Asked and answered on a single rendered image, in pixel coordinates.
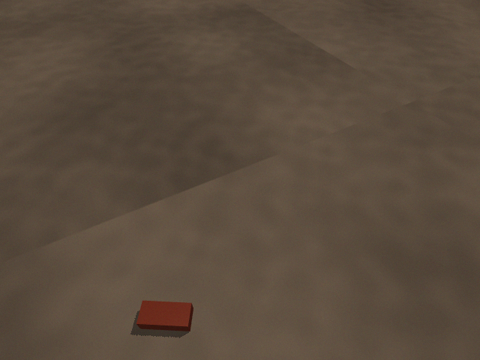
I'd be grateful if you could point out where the carton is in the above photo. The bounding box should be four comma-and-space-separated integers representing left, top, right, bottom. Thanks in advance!
136, 301, 194, 332

